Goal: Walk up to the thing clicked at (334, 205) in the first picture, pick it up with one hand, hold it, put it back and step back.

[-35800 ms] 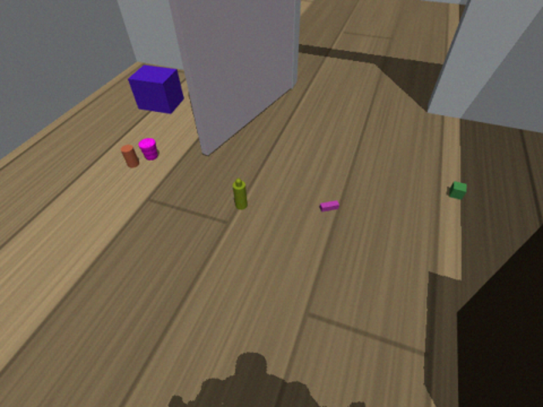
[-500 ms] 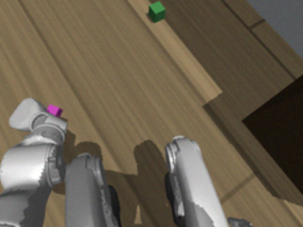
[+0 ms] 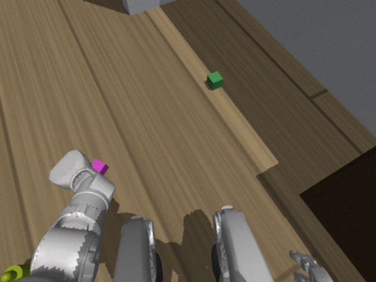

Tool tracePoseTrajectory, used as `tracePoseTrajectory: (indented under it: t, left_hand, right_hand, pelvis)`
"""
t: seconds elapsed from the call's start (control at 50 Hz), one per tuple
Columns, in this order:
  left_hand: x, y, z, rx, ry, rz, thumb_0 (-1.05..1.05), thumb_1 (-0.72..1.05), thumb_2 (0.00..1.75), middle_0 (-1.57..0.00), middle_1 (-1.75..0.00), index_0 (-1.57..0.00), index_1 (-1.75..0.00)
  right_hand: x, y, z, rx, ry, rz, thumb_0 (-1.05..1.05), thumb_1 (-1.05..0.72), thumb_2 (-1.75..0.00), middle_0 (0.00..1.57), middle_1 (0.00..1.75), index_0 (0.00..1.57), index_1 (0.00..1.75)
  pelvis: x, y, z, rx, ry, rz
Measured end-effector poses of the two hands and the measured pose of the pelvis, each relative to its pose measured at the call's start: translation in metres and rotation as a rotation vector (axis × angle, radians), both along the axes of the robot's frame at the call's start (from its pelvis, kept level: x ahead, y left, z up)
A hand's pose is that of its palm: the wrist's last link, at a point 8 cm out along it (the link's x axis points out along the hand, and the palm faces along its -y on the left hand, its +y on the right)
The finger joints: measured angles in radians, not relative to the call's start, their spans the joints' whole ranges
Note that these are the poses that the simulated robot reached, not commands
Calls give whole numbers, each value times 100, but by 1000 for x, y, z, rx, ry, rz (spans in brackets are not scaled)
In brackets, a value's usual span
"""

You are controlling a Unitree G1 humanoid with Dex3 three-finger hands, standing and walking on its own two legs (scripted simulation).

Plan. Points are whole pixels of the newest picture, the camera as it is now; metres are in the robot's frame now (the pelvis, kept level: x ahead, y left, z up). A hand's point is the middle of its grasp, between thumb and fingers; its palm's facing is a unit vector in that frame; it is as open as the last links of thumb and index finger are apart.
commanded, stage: lift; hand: left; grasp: from above
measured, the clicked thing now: (92, 177) +0.40 +0.24 -0.14
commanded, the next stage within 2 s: hold in 0.76 s
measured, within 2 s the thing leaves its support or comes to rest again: neither
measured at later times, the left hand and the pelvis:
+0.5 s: hand (60, 152) +0.38 +0.22 +0.07, palm faces -0.26 -0.38 -0.89, open 6.9 cm; pelvis +0.05 -0.01 +0.16, yaw +2 degrees
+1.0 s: hand (20, 148) +0.36 +0.24 +0.13, palm faces -0.27 -0.38 -0.88, open 7.0 cm; pelvis +0.06 +0.00 +0.21, yaw +2 degrees
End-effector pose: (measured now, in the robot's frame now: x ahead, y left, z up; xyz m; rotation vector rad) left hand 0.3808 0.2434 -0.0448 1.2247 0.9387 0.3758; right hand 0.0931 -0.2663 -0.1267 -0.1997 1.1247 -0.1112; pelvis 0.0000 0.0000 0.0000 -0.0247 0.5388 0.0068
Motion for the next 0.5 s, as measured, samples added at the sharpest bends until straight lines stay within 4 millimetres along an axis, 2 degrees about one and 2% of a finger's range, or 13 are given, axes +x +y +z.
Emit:
tracePoseTrajectory:
  t: [0.14,0.26,0.36,0.5]
  left_hand:
    - [-13,-5,66,-13,32,14,4,45,13,-115,-7,-108,-8]
    - [-10,-8,119,8,48,27,5,44,17,-112,-13,-105,-13]
    - [-3,-13,146,12,67,43,5,43,18,-109,-19,-103,-18]
    - [1,-20,169,-24,66,65,5,42,22,-105,-26,-100,-24]
  right_hand:
    - [24,7,59,14,-46,-26,1,-92,-91,20,30,20,30]
    - [40,6,105,6,-83,-45,1,-92,-91,20,30,20,30]
    - [46,1,134,-9,-89,-45,0,-91,-91,20,30,20,30]
    - [46,-3,160,-8,-49,-34,0,-91,-91,20,30,20,30]
  pelvis:
    - [16,-4,60,9,-76,6]
    - [33,-9,103,15,-141,18]
    - [44,-12,129,17,-181,26]
    - [55,-12,156,22,-212,28]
